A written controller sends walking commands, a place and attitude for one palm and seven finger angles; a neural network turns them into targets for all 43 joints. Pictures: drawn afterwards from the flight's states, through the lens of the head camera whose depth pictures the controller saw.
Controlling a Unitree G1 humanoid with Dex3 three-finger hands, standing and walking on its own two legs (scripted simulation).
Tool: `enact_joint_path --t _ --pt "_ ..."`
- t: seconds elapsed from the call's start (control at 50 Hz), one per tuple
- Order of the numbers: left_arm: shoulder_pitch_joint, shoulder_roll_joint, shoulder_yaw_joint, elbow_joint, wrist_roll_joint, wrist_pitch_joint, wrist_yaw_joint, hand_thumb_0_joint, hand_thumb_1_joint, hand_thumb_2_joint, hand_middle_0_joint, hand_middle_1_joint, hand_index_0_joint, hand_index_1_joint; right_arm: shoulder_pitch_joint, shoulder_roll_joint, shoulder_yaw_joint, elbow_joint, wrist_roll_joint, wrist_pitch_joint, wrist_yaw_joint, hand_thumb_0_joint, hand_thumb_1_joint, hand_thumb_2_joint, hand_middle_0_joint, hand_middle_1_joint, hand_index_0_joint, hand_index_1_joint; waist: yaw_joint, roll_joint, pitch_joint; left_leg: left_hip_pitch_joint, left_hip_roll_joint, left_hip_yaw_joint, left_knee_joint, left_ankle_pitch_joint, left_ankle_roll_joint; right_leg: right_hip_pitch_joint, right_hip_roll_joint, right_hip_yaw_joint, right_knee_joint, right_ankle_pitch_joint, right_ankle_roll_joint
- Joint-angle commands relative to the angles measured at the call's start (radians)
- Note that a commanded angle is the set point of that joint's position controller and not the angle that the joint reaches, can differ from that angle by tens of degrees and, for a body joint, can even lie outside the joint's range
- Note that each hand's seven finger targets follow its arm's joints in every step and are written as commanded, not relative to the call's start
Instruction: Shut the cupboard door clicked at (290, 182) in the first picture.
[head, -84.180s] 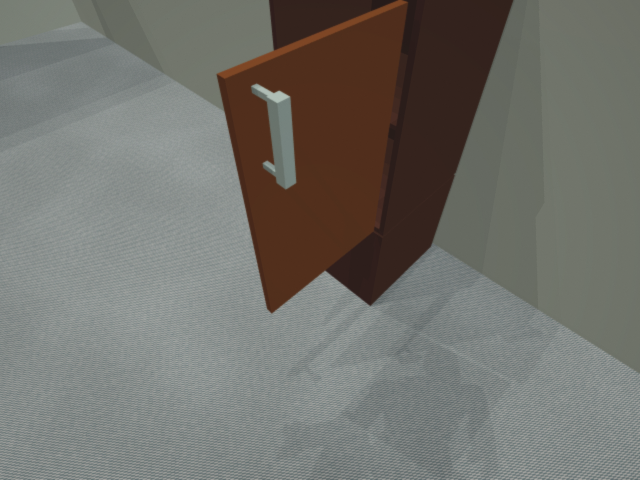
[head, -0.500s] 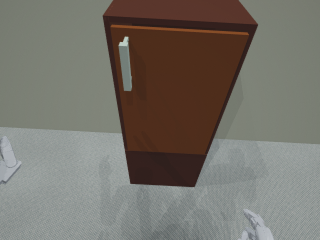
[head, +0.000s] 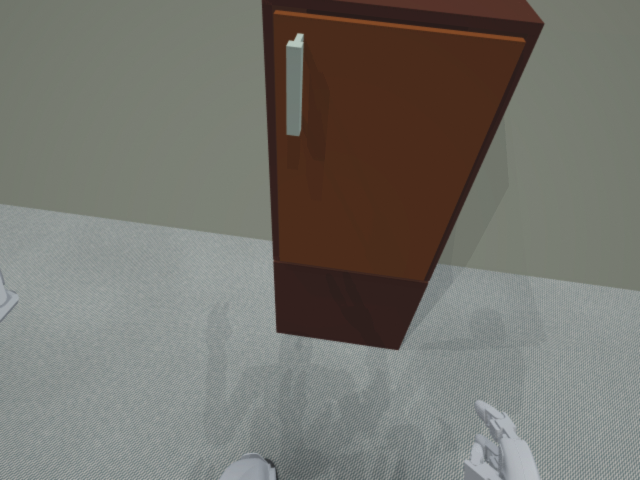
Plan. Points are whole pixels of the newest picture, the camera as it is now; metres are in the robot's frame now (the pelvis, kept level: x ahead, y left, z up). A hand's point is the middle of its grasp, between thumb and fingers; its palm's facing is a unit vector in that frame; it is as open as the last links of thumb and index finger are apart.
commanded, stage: stop stepping back and stand still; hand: left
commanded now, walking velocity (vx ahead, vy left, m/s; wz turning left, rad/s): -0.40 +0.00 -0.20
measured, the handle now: (296, 86) +0.66 +0.09 +0.18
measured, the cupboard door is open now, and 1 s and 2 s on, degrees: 0 0 0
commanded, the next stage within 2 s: let the arm hang, fingers relaxed in 0.76 s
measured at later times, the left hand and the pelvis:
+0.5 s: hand (0, 382) +0.15 +0.25 +0.20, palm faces +0.32 -0.83 -0.45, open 7.4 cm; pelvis -0.09 +0.01 +0.02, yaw -8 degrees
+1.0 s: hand (97, 447) +0.15 +0.26 +0.00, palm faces +0.02 -0.90 -0.44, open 7.4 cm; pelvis -0.09 +0.04 +0.01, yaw -8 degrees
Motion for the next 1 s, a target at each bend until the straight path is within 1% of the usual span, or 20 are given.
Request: enact_joint_path --t 0.0,0.02,0.04,0.08,0.14,0.2,0.24,0.28,0.3,0.32,0.38,0.46,0.54,0.62,0.7,0.82,0.84,0.88,0.94,0.98 --pt "-0.035 0.156 0.083 -0.171 -0.008 -0.051 -0.001 0.0 0.9 0.9 -0.2 -0.3 -0.2 -0.3 -0.106 -0.154 -0.035 -0.148 -0.007 -0.042 0.001 0.0 -0.9 -0.9 0.2 0.3 0.2 0.3 0.014 0.166 -0.032 0.039 0.124 -0.069 -0.262 -0.564 -0.037 0.096 -0.043 0.021 -0.435 -0.033 -0.043" --pt "-0.076 0.157 0.068 -0.185 -0.004 -0.064 -0.005 0.0 0.9 0.9 -0.2 -0.3 -0.2 -0.3 -0.104 -0.13 -0.031 -0.148 -0.009 -0.038 0.005 0.0 -0.9 -0.9 0.2 0.3 0.2 0.3 0.017 -0.018 -0.028 0.111 0.033 -0.034 -0.027 -0.498 -0.081 -0.031 -0.165 0.26 -0.651 -0.105 -0.105" --pt "-0.135 0.225 0.095 -0.2 0.019 -0.071 0.009 0.0 0.9 0.9 -0.2 -0.3 -0.2 -0.3 -0.105 -0.106 -0.021 -0.134 -0.013 -0.032 0.007 0.0 -0.9 -0.9 0.2 0.3 0.2 0.3 0.031 -0.282 -0.033 0.157 -0.096 0.016 0.348 -0.419 -0.128 -0.22 -0.417 0.636 -0.858 -0.066 -0.2" --pt "-0.175 0.19 0.035 -0.133 0.03 -0.021 0.008 0.0 0.9 0.9 -0.2 -0.3 -0.2 -0.3 -0.089 -0.12 -0.009 -0.121 -0.013 -0.025 0.002 0.0 -0.9 -0.9 0.2 0.3 0.2 0.3 0.026 -0.284 -0.032 0.02 -0.115 -0.127 0.595 -0.405 -0.091 -0.143 -0.377 0.507 -0.781 0.114 -0.179" --pt "-0.135 0.149 0.029 -0.109 0.026 0.001 0.011 0.0 0.9 0.9 -0.2 -0.3 -0.2 -0.3 -0.075 -0.126 0.005 -0.131 -0.007 -0.014 -0.025 0.0 -0.9 -0.9 0.2 0.3 0.2 0.3 0.006 -0.15 -0.072 0.114 -0.092 -0.112 0.35 -0.367 -0.064 0.019 -0.313 0.312 -0.61 0.463 -0.157" --pt "-0.13 0.147 0.034 -0.095 0.032 0.01 0.022 0.0 0.9 0.9 -0.2 -0.3 -0.2 -0.3 -0.044 -0.143 0.001 -0.122 -0.007 -0.019 -0.036 0.0 -0.9 -0.9 0.2 0.3 0.2 0.3 -0.012 -0.061 -0.105 0.318 -0.134 -0.049 -0.085 -0.246 -0.043 0.063 -0.221 0.214 -0.564 0.331 -0.087" --pt "-0.125 0.142 0.034 -0.169 0.03 -0.004 0.021 0.0 0.9 0.9 -0.2 -0.3 -0.2 -0.3 -0.046 -0.182 -0.013 -0.157 0.0 -0.036 -0.037 0.0 -0.9 -0.9 0.2 0.3 0.2 0.3 0.003 0.132 -0.131 0.388 0.017 -0.22 -0.251 -0.127 0.005 0.063 -0.088 0.134 -0.427 0.27 -0.014" --pt "0.014 0.143 0.062 -0.102 0.013 0.005 0.015 0.0 0.9 0.9 -0.2 -0.3 -0.2 -0.3 -0.034 -0.171 -0.015 -0.17 0.006 -0.038 -0.035 0.0 -0.9 -0.9 0.2 0.3 0.2 0.3 0.005 0.106 -0.157 0.426 0.091 -0.282 -0.283 0.049 0.011 0.036 -0.028 0.039 -0.338 0.239 0.013" --pt "0.037 0.178 0.098 -0.141 0.0 0.011 0.003 0.0 0.9 0.9 -0.2 -0.3 -0.2 -0.3 -0.048 -0.164 -0.01 -0.158 -0.006 -0.038 -0.032 0.0 -0.9 -0.9 0.2 0.3 0.2 0.3 0.001 0.257 -0.156 0.414 0.108 -0.314 -0.355 -0.014 -0.009 0.007 -0.023 0.015 -0.264 0.134 0.026" --pt "0.003 0.149 0.062 -0.187 0.009 0.007 0.0 0.0 0.9 0.9 -0.2 -0.3 -0.2 -0.3 -0.052 -0.144 -0.001 -0.152 -0.018 -0.036 -0.027 0.0 -0.9 -0.9 0.2 0.3 0.2 0.3 -0.011 0.266 -0.092 0.316 0.135 -0.347 -0.413 -0.139 0.003 0.03 -0.038 0.03 -0.189 0.092 0.022" --pt "0.043 0.124 0.032 -0.17 0.024 0.013 0.007 0.0 0.9 0.9 -0.2 -0.3 -0.2 -0.3 -0.054 -0.159 -0.001 -0.145 -0.011 -0.038 -0.012 0.0 -0.9 -0.9 0.2 0.3 0.2 0.3 -0.01 0.134 -0.057 0.236 0.116 -0.23 -0.363 -0.303 0.052 0.118 -0.045 -0.004 -0.32 0.152 0.009" --pt "0.036 0.146 0.051 -0.14 0.036 0.025 0.013 0.0 0.9 0.9 -0.2 -0.3 -0.2 -0.3 -0.059 -0.172 -0.001 -0.157 -0.017 -0.003 -0.021 0.0 -0.9 -0.9 0.2 0.3 0.2 0.3 -0.021 0.155 -0.034 0.046 0.03 -0.149 -0.321 -0.64 0.01 0.313 -0.047 -0.008 -0.522 0.12 -0.037" --pt "0.005 0.173 0.072 -0.124 0.025 0.025 0.024 0.0 0.9 0.9 -0.2 -0.3 -0.2 -0.3 -0.045 -0.149 -0.018 -0.146 -0.014 0.016 -0.013 0.0 -0.9 -0.9 0.2 0.3 0.2 0.3 0.003 -0.199 -0.051 -0.023 -0.12 -0.058 0.263 -0.39 -0.036 0.238 -0.379 0.516 -0.782 -0.074 -0.228" --pt "-0.005 0.154 0.063 -0.094 0.033 -0.005 0.024 0.0 0.9 0.9 -0.2 -0.3 -0.2 -0.3 -0.043 -0.145 -0.003 -0.12 -0.019 0.014 -0.012 0.0 -0.9 -0.9 0.2 0.3 0.2 0.3 -0.008 -0.103 -0.033 0.032 -0.078 -0.093 0.234 -0.359 -0.036 0.209 -0.348 0.306 -0.689 0.263 -0.21" --pt "-0.035 0.145 0.038 -0.099 0.031 -0.01 0.025 0.0 0.9 0.9 -0.2 -0.3 -0.2 -0.3 -0.052 -0.15 -0.008 -0.114 -0.019 -0.001 -0.028 0.0 -0.9 -0.9 0.2 0.3 0.2 0.3 -0.011 -0.072 -0.014 0.301 -0.113 -0.015 -0.056 -0.24 -0.019 0.055 -0.262 0.184 -0.671 0.074 -0.126" --pt "0.014 0.129 0.049 -0.092 0.028 -0.01 0.008 0.0 0.9 0.9 -0.2 -0.3 -0.2 -0.3 -0.057 -0.16 -0.004 -0.132 -0.008 -0.009 -0.032 0.0 -0.9 -0.9 0.2 0.3 0.2 0.3 -0.005 0.092 0.007 0.24 -0.01 -0.183 -0.22 -0.277 0.017 0.112 -0.109 0.106 -0.552 0.181 -0.031" --pt "-0.03 -0.059 -0.362 0.637 0.118 0.178 -0.153 0.0 0.9 0.9 -0.2 -0.3 -0.2 -0.3 -0.085 -0.333 -0.045 0.07 -0.022 -0.023 0.064 0.0 -0.9 -0.9 0.2 0.3 0.2 0.3 -0.03 0.075 0.026 0.18 0.0 -0.16 -0.072 0.07 0.013 0.069 -0.154 0.011 -0.372 0.436 -0.02" --pt "-0.029 -0.145 -0.388 0.69 0.089 0.269 -0.176 0.0 0.9 0.9 -0.2 -0.3 -0.2 -0.3 -0.042 -0.241 -0.025 0.044 -0.021 0.054 0.052 0.0 -0.9 -0.9 0.2 0.3 0.2 0.3 0.013 0.017 -0.072 0.187 0.02 -0.153 -0.083 0.102 0.022 0.132 -0.144 0.026 -0.358 0.364 -0.019" --pt "-0.129 -0.076 -0.398 0.842 0.089 0.257 -0.18 0.0 0.9 0.9 -0.2 -0.3 -0.2 -0.3 -0.04 -0.243 -0.007 0.045 -0.025 0.086 0.047 0.0 -0.9 -0.9 0.2 0.3 0.2 0.3 0.014 -0.238 -0.098 0.224 -0.031 -0.15 -0.033 0.095 0.01 0.179 -0.181 0.076 -0.467 0.478 -0.049" --pt "-0.189 -0.03 -0.405 0.976 0.089 0.249 -0.177 0.0 0.9 0.9 -0.2 -0.3 -0.2 -0.3 -0.047 -0.25 -0.007 0.074 -0.03 0.11 0.049 0.0 -0.9 -0.9 0.2 0.3 0.2 0.3 -0.002 -0.292 -0.085 0.287 -0.079 -0.129 -0.008 0.031 -0.01 0.139 -0.238 0.127 -0.527 0.548 -0.091"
